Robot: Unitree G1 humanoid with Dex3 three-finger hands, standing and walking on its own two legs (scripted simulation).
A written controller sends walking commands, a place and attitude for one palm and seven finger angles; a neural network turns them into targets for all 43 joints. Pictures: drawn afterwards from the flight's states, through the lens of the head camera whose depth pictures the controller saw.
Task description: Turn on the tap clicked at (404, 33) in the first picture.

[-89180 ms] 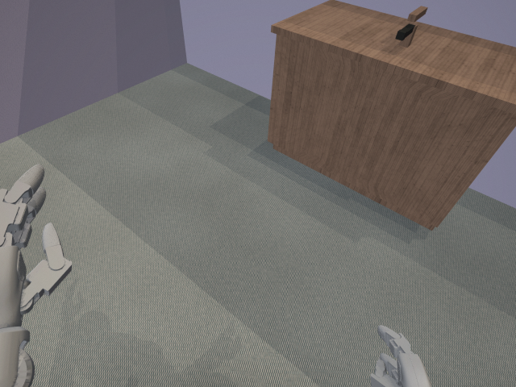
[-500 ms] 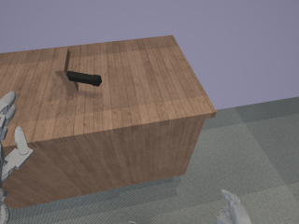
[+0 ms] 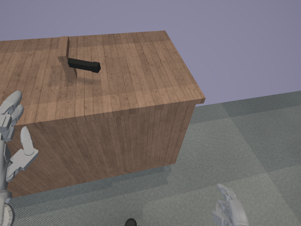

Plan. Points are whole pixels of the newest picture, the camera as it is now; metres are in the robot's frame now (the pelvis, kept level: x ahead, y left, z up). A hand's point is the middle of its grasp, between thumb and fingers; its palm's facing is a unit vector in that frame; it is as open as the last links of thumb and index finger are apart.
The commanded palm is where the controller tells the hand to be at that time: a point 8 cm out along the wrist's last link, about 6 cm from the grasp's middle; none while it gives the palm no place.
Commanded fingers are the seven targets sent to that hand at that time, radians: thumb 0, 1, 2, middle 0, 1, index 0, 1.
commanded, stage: step back with the hand held close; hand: left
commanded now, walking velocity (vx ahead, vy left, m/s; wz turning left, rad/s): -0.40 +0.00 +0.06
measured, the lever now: (95, 67) +0.62 +0.27 +0.05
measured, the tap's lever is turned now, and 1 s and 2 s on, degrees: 64 64 64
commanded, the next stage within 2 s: stop stepping back and stand still in 0.14 s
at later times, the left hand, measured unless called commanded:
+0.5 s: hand out of the picture +0.08 +0.21 +0.15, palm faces +0.31 -0.84 -0.44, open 7.5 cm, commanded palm +0.03 +0.26 +0.18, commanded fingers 0.00 0.90 0.90 -0.20 -0.30 -0.20 -0.30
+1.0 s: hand out of the picture +0.02 +0.21 +0.15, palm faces +0.45 -0.80 -0.39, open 7.5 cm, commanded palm -0.03 +0.24 +0.18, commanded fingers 0.00 0.90 0.90 -0.20 -0.30 -0.20 -0.30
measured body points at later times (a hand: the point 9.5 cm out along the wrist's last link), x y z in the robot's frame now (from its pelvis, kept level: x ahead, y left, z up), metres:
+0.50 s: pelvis -0.12 -0.02 +0.00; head -0.12 -0.02 +0.45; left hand +0.06 +0.25 +0.18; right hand +0.02 -0.26 -0.08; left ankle -0.06 +0.09 -0.73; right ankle -0.09 -0.11 -0.74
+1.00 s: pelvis -0.17 -0.05 -0.01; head -0.19 -0.06 +0.44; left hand -0.01 +0.25 +0.17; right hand -0.03 -0.27 -0.12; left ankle -0.18 +0.10 -0.69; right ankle -0.13 -0.11 -0.74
